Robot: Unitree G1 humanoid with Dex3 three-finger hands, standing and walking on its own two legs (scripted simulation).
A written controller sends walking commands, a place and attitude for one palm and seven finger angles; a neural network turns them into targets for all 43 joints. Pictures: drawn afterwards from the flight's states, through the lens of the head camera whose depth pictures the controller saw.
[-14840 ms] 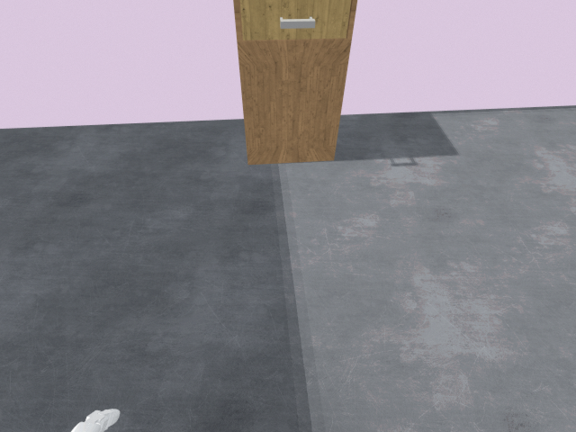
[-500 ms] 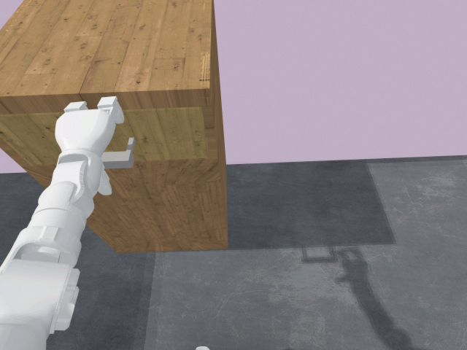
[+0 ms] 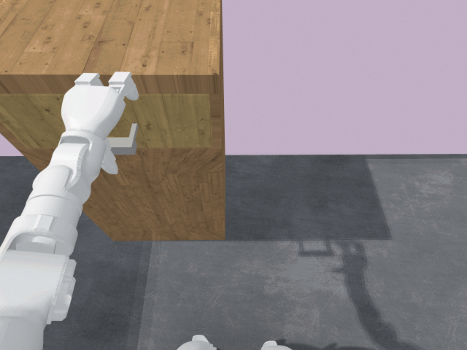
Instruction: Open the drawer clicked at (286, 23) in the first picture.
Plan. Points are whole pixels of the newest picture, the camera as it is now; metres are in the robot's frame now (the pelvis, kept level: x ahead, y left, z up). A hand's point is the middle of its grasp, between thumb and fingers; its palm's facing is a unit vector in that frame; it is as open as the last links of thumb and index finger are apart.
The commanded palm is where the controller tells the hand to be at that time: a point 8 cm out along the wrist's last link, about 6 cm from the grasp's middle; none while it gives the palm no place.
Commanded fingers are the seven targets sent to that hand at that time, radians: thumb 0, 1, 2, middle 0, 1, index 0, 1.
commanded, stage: move the hooked fingers above the handle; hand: left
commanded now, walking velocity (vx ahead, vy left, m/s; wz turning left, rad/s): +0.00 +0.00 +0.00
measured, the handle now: (103, 137) +0.52 +0.26 +0.00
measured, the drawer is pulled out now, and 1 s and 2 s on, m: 0.00 0.00 0.00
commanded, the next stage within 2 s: none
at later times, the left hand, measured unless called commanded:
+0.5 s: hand (103, 131) +0.48 +0.22 +0.07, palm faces +0.05 -0.11 -0.99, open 13.8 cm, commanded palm +0.46 +0.27 +0.12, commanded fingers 0.00 -0.50 0.30 -0.30 -1.20 -0.30 -1.20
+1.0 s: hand (101, 143) +0.46 +0.23 +0.06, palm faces -0.09 -0.09 -0.99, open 13.8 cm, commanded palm +0.46 +0.27 +0.12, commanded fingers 0.00 -0.50 0.30 -0.30 -1.20 -0.30 -1.20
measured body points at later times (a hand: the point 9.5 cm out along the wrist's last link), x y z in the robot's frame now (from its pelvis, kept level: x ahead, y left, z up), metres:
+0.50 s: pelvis +0.01 +0.00 +0.00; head +0.10 +0.01 +0.44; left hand +0.47 +0.23 +0.13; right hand +0.05 -0.30 -0.11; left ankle +0.01 +0.07 -0.70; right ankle -0.02 -0.10 -0.70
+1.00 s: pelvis +0.01 +0.01 +0.01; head +0.09 +0.02 +0.45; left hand +0.46 +0.23 +0.12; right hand +0.06 -0.28 -0.11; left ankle +0.01 +0.07 -0.70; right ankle -0.02 -0.10 -0.70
